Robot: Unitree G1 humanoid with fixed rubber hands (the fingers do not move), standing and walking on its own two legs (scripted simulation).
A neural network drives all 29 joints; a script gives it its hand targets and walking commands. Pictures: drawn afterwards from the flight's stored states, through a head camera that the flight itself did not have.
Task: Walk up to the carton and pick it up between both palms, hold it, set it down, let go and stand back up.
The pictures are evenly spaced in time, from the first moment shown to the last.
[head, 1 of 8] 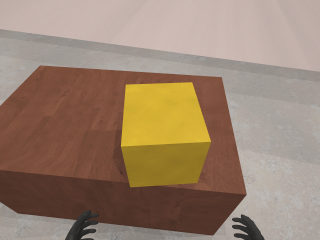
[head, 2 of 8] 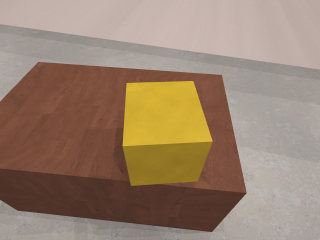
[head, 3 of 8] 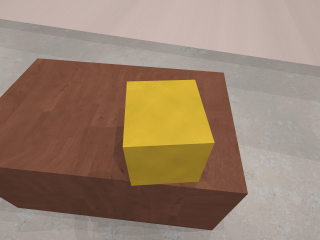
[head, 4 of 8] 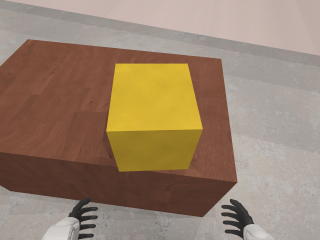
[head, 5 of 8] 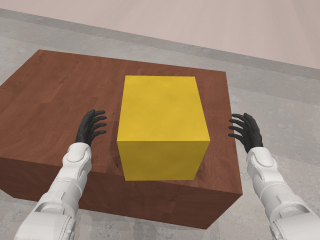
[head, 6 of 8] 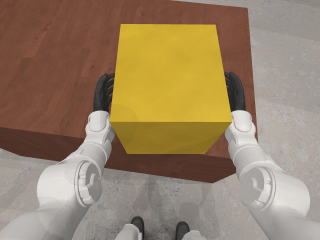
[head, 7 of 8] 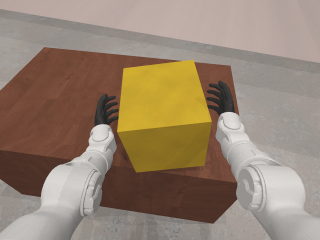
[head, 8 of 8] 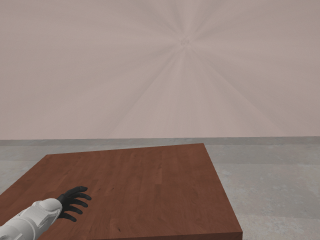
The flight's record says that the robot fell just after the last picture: yes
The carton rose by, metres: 0.02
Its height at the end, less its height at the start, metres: -0.57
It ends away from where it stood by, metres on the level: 2.43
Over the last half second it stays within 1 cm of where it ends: no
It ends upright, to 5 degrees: no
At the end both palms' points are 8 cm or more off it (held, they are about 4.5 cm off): yes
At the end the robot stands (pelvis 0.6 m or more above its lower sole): yes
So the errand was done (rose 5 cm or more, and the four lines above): no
